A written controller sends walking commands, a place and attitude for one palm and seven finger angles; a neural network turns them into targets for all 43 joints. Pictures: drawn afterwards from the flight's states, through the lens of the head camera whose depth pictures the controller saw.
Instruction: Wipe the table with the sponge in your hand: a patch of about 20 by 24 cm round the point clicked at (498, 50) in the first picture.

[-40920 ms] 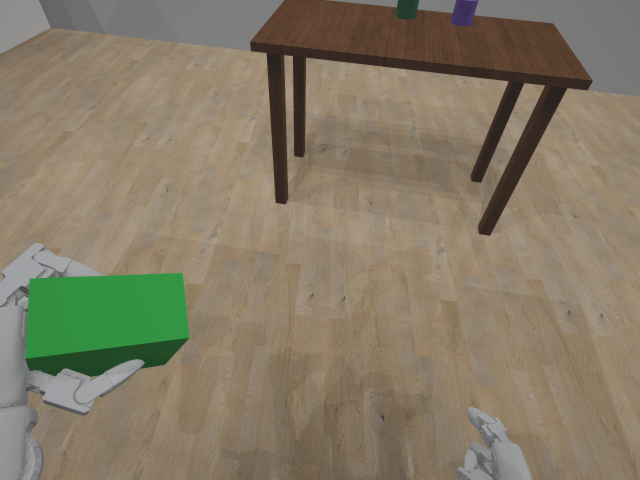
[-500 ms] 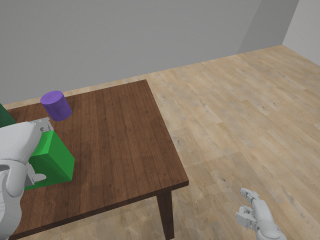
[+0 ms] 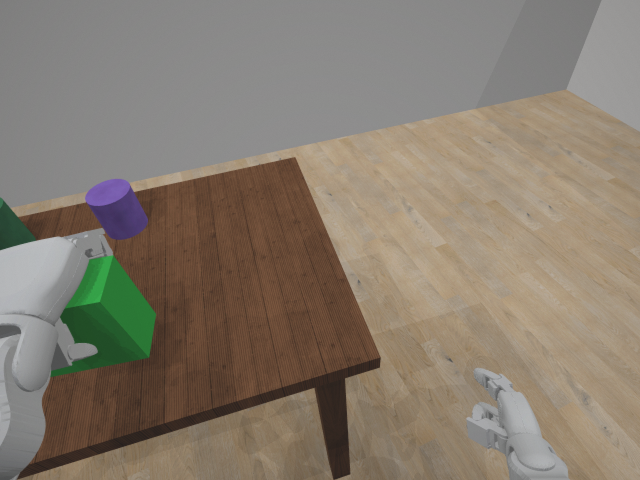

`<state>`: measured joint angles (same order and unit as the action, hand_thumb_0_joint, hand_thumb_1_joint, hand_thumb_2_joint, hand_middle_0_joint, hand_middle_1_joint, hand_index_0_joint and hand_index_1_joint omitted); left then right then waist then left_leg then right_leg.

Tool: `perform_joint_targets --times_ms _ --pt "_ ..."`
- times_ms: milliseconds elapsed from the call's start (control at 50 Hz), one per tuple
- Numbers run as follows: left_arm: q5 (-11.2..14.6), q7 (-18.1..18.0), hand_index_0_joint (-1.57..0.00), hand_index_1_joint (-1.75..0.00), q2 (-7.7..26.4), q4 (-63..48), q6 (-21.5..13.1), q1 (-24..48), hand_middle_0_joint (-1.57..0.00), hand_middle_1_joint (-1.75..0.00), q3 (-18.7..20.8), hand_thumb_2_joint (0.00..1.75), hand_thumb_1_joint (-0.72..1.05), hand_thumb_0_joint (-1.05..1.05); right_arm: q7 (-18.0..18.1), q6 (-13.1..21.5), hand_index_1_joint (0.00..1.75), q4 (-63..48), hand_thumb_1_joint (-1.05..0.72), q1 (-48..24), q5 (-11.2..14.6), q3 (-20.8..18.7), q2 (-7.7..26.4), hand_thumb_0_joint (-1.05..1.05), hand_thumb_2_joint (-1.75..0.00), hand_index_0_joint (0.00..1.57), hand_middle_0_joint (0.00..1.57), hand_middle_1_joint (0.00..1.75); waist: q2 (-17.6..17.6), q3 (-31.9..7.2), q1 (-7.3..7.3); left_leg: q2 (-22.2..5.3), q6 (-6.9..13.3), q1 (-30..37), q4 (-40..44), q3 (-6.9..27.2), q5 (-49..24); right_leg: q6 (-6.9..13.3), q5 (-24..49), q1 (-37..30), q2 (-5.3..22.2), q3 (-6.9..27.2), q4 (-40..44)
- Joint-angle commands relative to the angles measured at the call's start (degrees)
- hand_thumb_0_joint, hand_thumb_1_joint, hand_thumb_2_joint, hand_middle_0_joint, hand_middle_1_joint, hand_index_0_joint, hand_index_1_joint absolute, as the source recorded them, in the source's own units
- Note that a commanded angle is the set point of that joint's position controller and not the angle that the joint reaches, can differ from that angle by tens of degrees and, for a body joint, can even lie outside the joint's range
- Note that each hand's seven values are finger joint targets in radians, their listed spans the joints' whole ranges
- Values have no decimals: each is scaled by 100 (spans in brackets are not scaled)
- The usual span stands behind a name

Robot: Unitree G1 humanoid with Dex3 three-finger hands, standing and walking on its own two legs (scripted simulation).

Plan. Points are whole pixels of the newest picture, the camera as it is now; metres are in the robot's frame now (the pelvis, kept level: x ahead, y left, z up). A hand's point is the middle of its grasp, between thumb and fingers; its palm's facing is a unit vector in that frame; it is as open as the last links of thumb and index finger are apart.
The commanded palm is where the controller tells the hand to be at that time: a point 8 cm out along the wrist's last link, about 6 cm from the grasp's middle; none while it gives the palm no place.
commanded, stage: bring the sponge back beside the body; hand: left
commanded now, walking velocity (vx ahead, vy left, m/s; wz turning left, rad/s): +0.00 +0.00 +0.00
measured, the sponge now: (88, 327) +0.22 +0.32 +0.11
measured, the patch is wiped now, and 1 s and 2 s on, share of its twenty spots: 1.00 1.00 1.00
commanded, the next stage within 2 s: step back with the hand held close in 1.42 s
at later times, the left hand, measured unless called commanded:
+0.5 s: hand (88, 315) +0.21 +0.30 +0.14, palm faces +0.10 -0.07 -0.99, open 10.4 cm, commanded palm +0.17 +0.29 +0.21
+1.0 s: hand (112, 336) +0.20 +0.26 +0.13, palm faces +0.10 -0.10 -0.99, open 10.4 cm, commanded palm +0.16 +0.26 +0.20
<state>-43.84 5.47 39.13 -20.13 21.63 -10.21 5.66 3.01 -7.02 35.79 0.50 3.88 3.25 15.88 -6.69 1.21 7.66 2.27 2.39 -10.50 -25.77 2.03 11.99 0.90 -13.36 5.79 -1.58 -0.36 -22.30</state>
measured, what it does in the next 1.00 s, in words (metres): stands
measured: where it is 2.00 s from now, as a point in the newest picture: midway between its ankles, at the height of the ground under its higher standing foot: outside the picture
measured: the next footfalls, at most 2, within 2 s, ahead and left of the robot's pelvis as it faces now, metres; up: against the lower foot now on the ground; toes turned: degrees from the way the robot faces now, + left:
none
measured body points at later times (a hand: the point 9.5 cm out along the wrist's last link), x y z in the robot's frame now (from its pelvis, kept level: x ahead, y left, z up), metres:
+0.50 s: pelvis +0.00 -0.01 +0.00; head -0.01 -0.05 +0.45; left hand +0.20 +0.29 +0.20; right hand +0.25 -0.21 -0.08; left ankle +0.02 +0.09 -0.74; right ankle -0.01 -0.12 -0.74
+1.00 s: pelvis +0.00 -0.02 +0.00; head -0.02 -0.06 +0.45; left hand +0.19 +0.27 +0.18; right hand +0.26 -0.21 -0.08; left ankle +0.02 +0.09 -0.74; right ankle -0.01 -0.12 -0.74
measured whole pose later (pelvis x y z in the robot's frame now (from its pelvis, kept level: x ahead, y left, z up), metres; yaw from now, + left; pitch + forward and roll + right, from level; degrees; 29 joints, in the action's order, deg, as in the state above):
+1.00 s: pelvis +0.00 -0.02 +0.00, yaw -1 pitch -5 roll +0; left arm -45.9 2.0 33.0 -25.4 25.9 -17.7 0.6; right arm 2.3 -7.2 35.4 0.3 3.6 2.8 15.6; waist -7.4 0.4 7.5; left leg 1.1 1.1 -8.8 -26.2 1.5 12.8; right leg 2.2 -14.6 5.2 -2.7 0.3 -24.3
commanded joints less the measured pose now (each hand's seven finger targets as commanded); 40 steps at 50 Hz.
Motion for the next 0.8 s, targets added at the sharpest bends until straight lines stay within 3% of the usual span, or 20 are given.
perform_joint_targets --times_ms 0,60,80,140,160,200,260,280,360,380,440,460,520,560,580,640,660,680,740,780 --pt "-137 -325 -120 -160 1455 -969 110 1003 -120 -160 1096 130 10 0 17 280 30 -1003 -90 -1172 -10 -246 648 0 -90 20 20 30 77 -1127 -50 -82 -16 305 366 297 -1046 259 918 -160 -63 233 219" --pt "-183 -299 -120 -160 1363 -975 190 1107 -120 -160 967 130 10 0 51 316 30 -1053 -90 -1383 16 -221 641 0 -90 20 20 30 5 -943 -77 -77 0 264 413 324 -768 295 610 12 -120 372 292" --pt "-208 -298 -120 -160 1391 -1001 158 1293 -120 -160 899 130 10 0 63 318 30 -1019 -90 -1224 2 -222 658 0 -90 20 20 30 20 -1124 -101 -85 -3 289 408 293 -762 263 582 -96 -72 225 230" --pt "-243 -288 -120 -160 1401 -821 91 1225 -120 -160 901 130 10 0 106 324 30 -986 -90 -1165 -16 -249 655 0 -90 20 20 30 176 -994 -95 -69 28 295 398 295 -729 241 560 -30 -53 227 287" --pt "-304 -291 -120 -160 1487 -993 91 1289 -120 -160 983 130 10 0 100 364 30 -1035 -90 -1369 -1 -217 655 0 -90 20 20 30 -13 -1032 -78 -59 24 306 406 344 -687 317 503 -44 -126 425 296" --pt "-309 -339 -120 -160 1435 -1093 -10 1393 -120 -160 925 130 10 0 99 370 30 -1007 -90 -1190 -20 -237 624 0 -90 20 20 30 -51 -1208 -91 -79 14 399 411 324 -766 274 527 -153 -84 257 240" --pt "-322 -403 -120 -160 1390 -1154 -23 1224 -120 -160 978 130 10 0 84 406 30 -1041 -90 -1356 -23 -225 599 0 -90 20 20 30 -169 -1064 -40 -68 13 360 443 381 -716 344 483 -114 -162 417 276" --pt "-307 -425 -120 -160 1248 -1103 -26 1221 -120 -160 841 130 10 0 79 394 30 -1008 -90 -1200 -34 -231 584 0 -90 20 20 30 -68 -1108 -62 -74 10 355 423 314 -753 298 513 -162 -99 272 239" --pt "-292 -483 -120 -160 1348 -1111 136 805 -120 -160 1073 130 10 0 2 344 30 -1029 -90 -1391 -34 -252 617 0 -90 20 20 30 -35 -1036 25 -62 -12 266 399 333 -872 349 712 -193 -139 498 238" --pt "-289 -484 -120 -160 1208 -1111 177 885 -120 -160 906 130 10 0 -18 322 30 -1021 -90 -1275 -33 -235 600 0 -90 20 20 30 -3 -1072 -9 -76 -20 250 407 288 -900 307 724 -226 -89 319 188" --pt "-224 -472 -120 -160 1104 -1176 258 543 -120 -160 850 130 10 0 -41 291 30 -1043 -90 -1267 -34 -272 615 0 -90 20 20 30 102 -1081 3 -65 5 294 329 272 -1058 283 997 -213 -61 357 173" --pt "-240 -457 -120 -160 1134 -1344 303 551 -120 -160 904 130 10 0 -57 317 30 -1092 -90 -1451 -18 -242 618 0 -90 20 20 30 -55 -1087 -6 -65 -6 278 342 303 -996 338 945 -195 -128 524 179" --pt "-234 -423 -120 -160 1069 -1247 299 388 -120 -160 819 130 10 0 -42 292 30 -1053 -90 -1235 -35 -271 629 0 -90 20 20 30 288 -1017 -40 -73 27 266 267 243 -1027 255 1002 -130 -65 355 160" --pt "-281 -413 -120 -160 1054 -1517 307 517 -120 -160 784 130 10 0 -22 313 30 -1123 -90 -1432 -15 -242 605 0 -90 20 20 30 88 -983 -60 -66 27 306 293 287 -945 305 867 -70 -133 517 192" --pt "-307 -446 -120 -160 1067 -1660 238 659 -120 -160 747 130 10 0 -18 324 30 -1106 -90 -1271 -26 -256 595 0 -90 20 20 30 37 -1172 -66 -80 34 383 269 264 -1016 277 886 -164 -89 363 122" --pt "-312 -483 -120 -160 989 -1438 179 479 -120 -160 705 130 10 0 22 310 30 -1075 -90 -1179 -40 -281 595 0 -90 20 20 30 248 -944 -88 -70 49 381 269 244 -919 245 804 -39 -74 363 222" --pt "-354 -498 -120 -160 1044 -1525 212 504 -120 -160 771 130 10 0 26 335 30 -1104 -90 -1373 -24 -259 593 0 -90 20 20 30 62 -871 -74 -63 43 370 287 280 -824 310 659 18 -147 553 262" --pt "-377 -529 -120 -160 963 -1574 184 653 -120 -160 663 130 10 0 27 335 30 -1081 -90 -1251 -30 -257 574 0 -90 20 20 30 58 -1023 -89 -68 36 415 277 233 -904 279 711 -86 -96 397 198" --pt "-382 -586 -120 -160 930 -1425 194 515 -120 -160 641 130 10 0 29 305 30 -1053 -90 -1224 -42 -278 575 0 -90 20 20 30 60 -879 -71 -71 31 399 309 242 -892 277 695 -41 -87 396 244" --pt "-394 -610 -120 -160 882 -1601 216 507 -120 -160 644 130 10 0 10 344 30 -1089 -90 -1294 -52 -264 557 0 -90 20 20 30 66 -1034 -36 -61 33 430 277 240 -973 306 787 -152 -105 448 185"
